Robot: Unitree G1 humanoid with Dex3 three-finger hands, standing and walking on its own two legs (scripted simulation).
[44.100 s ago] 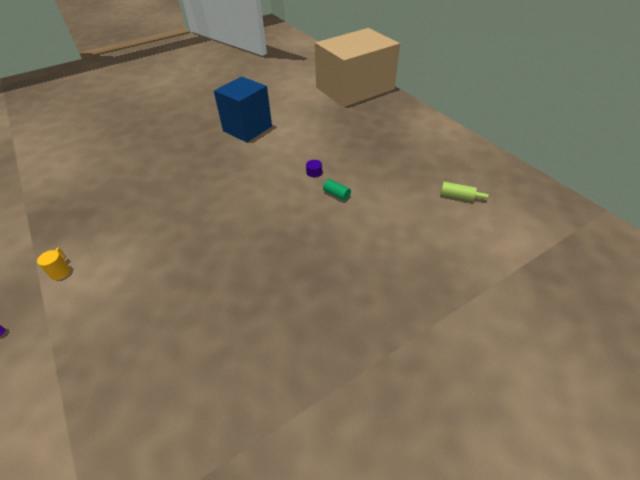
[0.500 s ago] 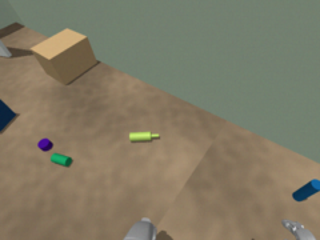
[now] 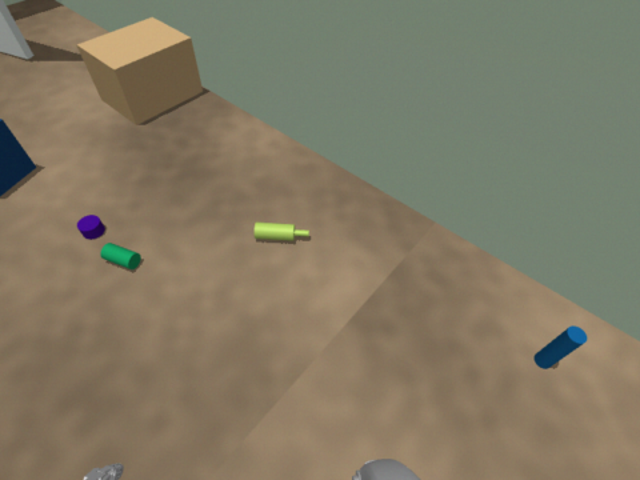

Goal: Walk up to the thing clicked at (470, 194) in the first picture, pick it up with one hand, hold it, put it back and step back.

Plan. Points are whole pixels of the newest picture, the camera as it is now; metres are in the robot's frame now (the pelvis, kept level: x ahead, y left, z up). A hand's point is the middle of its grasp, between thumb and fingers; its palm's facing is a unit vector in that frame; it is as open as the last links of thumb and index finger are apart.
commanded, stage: step back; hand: left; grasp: from above
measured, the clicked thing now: (282, 231) +1.06 +0.13 -0.73
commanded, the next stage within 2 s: stand in 1.06 s
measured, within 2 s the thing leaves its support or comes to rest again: neither
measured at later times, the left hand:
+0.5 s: hand out of the picture -0.01 +0.28 -0.15, palm faces -0.01 -0.91 -0.41, open 7.4 cm
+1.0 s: hand out of the picture +0.09 +0.24 -0.14, palm faces +0.01 -0.93 -0.36, open 7.4 cm
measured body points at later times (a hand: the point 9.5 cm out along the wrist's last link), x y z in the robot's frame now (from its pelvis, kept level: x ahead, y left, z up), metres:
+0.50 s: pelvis -0.06 +0.00 +0.00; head -0.04 -0.01 +0.44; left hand -0.01 +0.33 -0.12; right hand -0.01 -0.31 -0.13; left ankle -0.03 +0.12 -0.73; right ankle -0.10 -0.13 -0.72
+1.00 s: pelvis -0.01 -0.02 +0.00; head +0.01 -0.02 +0.45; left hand +0.09 +0.29 -0.12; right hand +0.05 -0.33 -0.14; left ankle -0.02 +0.12 -0.73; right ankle -0.01 -0.14 -0.73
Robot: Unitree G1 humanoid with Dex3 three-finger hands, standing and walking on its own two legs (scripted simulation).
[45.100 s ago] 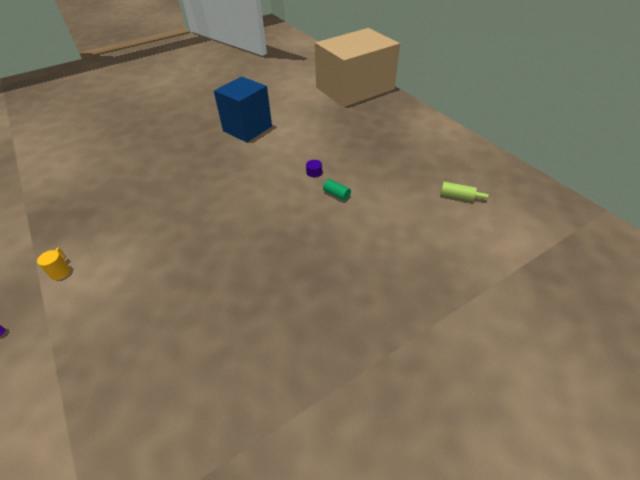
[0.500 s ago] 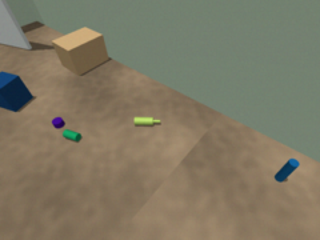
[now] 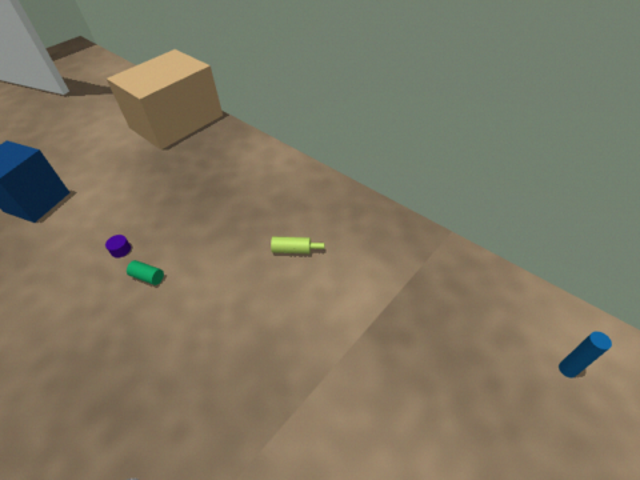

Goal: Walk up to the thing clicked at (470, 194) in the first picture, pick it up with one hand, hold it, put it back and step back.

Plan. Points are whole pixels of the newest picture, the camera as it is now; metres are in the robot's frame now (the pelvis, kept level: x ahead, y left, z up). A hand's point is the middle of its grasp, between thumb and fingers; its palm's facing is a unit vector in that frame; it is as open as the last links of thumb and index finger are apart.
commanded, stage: step back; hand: left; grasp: from above
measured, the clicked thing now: (298, 245) +1.07 +0.13 -0.73
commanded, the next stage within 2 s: stand in 0.06 s
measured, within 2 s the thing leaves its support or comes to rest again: neither
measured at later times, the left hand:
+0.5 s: hand out of the picture +0.10 +0.25 -0.13, palm faces -0.02 -0.94 -0.33, open 7.4 cm
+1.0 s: hand out of the picture +0.06 +0.25 -0.14, palm faces -0.05 -0.94 -0.34, open 7.4 cm
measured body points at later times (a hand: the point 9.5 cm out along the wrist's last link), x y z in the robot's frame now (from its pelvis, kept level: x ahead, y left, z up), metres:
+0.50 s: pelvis +0.01 +0.00 +0.02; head +0.01 +0.00 +0.47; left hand +0.10 +0.30 -0.11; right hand +0.12 -0.29 -0.10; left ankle -0.01 +0.14 -0.73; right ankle +0.00 -0.12 -0.73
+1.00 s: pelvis -0.01 +0.00 +0.02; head +0.00 -0.01 +0.47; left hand +0.06 +0.30 -0.11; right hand +0.04 -0.30 -0.12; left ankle -0.01 +0.14 -0.73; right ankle +0.00 -0.12 -0.73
